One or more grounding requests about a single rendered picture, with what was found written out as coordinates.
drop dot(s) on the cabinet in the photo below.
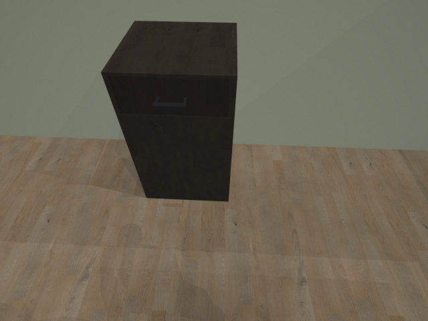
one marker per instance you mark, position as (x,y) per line
(178,157)

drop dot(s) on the drawer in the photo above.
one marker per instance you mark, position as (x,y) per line
(205,96)

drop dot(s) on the handle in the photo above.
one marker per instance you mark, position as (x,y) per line
(167,106)

